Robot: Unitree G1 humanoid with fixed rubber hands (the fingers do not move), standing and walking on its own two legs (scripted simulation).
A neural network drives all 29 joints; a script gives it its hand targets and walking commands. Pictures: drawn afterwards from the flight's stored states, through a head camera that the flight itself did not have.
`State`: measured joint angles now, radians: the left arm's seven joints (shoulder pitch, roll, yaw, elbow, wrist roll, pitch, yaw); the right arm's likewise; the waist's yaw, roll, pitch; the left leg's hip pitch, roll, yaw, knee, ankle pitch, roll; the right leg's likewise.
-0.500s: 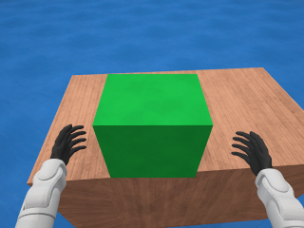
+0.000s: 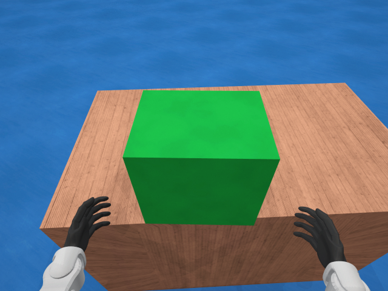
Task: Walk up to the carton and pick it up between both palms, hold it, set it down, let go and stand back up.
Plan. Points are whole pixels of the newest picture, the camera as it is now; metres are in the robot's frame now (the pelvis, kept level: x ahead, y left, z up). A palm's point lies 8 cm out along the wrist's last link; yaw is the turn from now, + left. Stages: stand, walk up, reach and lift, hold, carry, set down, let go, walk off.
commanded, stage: set down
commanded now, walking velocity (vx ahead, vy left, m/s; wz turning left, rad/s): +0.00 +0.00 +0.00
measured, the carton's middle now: (200, 159) +0.42 +0.03 +0.03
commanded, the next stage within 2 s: let go in 0.86 s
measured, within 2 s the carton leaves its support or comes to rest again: neither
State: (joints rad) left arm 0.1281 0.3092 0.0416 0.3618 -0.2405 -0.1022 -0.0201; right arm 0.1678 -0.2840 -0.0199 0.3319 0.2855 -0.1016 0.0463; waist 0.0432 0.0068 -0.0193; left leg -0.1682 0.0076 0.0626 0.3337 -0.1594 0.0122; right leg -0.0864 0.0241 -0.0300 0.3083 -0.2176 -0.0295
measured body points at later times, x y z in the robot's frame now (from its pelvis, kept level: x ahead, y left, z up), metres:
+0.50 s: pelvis +0.01 -0.01 +0.00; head +0.00 -0.01 +0.45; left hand +0.20 +0.24 -0.04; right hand +0.20 -0.23 -0.05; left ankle +0.01 +0.11 -0.75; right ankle -0.03 -0.10 -0.75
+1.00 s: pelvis +0.00 -0.01 +0.00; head +0.00 +0.00 +0.45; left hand +0.17 +0.22 -0.09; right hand +0.17 -0.24 -0.08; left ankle +0.01 +0.11 -0.75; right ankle -0.03 -0.10 -0.75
